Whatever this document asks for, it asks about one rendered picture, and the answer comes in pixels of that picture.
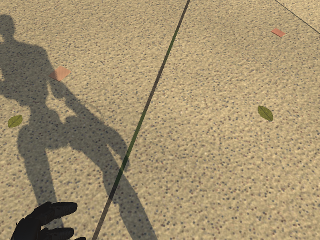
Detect robot left hand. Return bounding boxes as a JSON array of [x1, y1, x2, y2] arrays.
[[10, 201, 86, 240]]

